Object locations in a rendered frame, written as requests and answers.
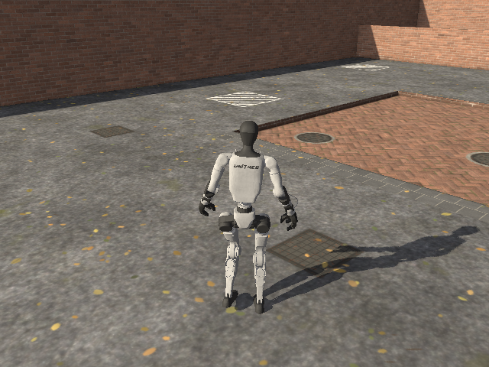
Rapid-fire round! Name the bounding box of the robot right forearm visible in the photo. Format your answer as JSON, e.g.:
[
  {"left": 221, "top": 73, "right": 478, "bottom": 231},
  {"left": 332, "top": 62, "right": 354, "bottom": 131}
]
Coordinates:
[{"left": 278, "top": 186, "right": 295, "bottom": 216}]

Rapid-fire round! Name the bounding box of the robot left upper arm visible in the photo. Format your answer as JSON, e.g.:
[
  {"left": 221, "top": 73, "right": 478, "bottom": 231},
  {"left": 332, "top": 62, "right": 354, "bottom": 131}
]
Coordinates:
[{"left": 207, "top": 153, "right": 232, "bottom": 193}]

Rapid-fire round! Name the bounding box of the robot left thigh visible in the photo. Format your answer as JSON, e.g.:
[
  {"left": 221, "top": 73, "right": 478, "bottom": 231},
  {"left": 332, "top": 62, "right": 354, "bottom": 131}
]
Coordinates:
[{"left": 219, "top": 212, "right": 241, "bottom": 258}]

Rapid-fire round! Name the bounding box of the robot right upper arm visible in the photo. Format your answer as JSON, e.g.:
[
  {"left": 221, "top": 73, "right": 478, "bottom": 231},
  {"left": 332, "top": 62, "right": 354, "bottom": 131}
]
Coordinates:
[{"left": 263, "top": 155, "right": 285, "bottom": 198}]

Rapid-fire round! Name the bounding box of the right robot foot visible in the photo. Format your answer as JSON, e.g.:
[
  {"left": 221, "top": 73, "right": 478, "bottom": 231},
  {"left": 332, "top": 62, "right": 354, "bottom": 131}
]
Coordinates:
[{"left": 253, "top": 294, "right": 264, "bottom": 314}]

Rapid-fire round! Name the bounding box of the left robot hand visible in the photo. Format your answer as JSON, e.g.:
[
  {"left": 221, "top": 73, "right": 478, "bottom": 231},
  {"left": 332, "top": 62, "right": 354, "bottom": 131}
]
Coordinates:
[{"left": 199, "top": 201, "right": 215, "bottom": 216}]

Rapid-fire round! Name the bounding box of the robot left forearm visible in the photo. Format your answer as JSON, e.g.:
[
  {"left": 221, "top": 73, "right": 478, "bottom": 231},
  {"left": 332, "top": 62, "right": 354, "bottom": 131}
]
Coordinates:
[{"left": 201, "top": 181, "right": 215, "bottom": 205}]

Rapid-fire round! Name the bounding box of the right robot hand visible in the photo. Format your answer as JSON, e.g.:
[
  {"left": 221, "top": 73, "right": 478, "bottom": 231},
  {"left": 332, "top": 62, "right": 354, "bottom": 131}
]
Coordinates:
[{"left": 280, "top": 212, "right": 298, "bottom": 231}]

